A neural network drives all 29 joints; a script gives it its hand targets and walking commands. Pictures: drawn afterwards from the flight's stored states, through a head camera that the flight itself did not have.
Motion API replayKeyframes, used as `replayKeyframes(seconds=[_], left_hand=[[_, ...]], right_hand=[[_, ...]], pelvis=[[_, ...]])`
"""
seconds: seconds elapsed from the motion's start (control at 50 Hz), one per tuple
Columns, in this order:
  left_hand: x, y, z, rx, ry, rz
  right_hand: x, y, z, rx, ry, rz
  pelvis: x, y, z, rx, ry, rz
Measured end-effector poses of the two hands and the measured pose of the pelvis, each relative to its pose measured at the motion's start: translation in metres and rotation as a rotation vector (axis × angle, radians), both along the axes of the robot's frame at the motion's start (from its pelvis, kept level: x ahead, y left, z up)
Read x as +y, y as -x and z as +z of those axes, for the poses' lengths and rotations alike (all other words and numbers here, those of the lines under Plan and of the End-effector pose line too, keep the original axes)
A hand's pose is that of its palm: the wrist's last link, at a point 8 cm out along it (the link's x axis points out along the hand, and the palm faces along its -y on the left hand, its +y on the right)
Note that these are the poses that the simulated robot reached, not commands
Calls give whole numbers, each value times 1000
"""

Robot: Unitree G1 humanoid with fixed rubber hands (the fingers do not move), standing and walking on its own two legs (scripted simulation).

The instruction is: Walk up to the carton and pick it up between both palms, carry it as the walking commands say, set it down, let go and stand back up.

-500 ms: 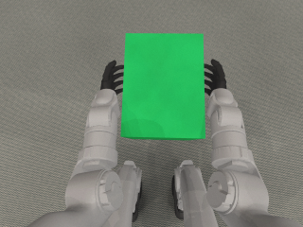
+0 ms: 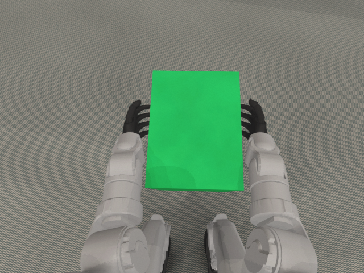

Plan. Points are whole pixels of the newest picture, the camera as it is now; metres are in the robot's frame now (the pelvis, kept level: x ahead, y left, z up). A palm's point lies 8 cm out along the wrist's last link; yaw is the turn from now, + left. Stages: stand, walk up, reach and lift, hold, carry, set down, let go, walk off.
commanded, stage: reach and lift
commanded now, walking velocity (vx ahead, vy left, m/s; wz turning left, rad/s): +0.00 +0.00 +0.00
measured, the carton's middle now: (193, 139) +0.43 -0.01 -0.10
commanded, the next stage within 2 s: none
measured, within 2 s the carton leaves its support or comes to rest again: neither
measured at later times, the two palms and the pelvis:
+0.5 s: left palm (122, 131) +0.39 +0.13 +0.04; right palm (268, 131) +0.40 -0.14 +0.04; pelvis +0.02 +0.00 +0.07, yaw -1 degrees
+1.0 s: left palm (107, 120) +0.38 +0.13 +0.11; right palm (284, 125) +0.38 -0.14 +0.11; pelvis +0.04 +0.00 +0.12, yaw +0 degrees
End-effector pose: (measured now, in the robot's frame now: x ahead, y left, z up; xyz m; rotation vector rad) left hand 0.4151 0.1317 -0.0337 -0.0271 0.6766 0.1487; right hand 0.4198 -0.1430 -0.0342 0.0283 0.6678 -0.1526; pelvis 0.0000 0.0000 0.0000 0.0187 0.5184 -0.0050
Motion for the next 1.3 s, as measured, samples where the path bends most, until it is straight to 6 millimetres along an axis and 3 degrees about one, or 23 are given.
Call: replayKeyframes(seconds=[0.64,1.04,1.3], left_hand=[[2,30,93,-5,-11,-1],[2,38,153,-12,-35,-38],[3,48,190,-26,-44,-40]], right_hand=[[2,30,91,-4,2,4],[3,45,149,-7,22,6],[4,53,187,-17,36,22]], pelvis=[[1,-23,84,-178,8,-8],[1,-39,120,-348,12,-2],[-1,-45,131,-487,15,2]])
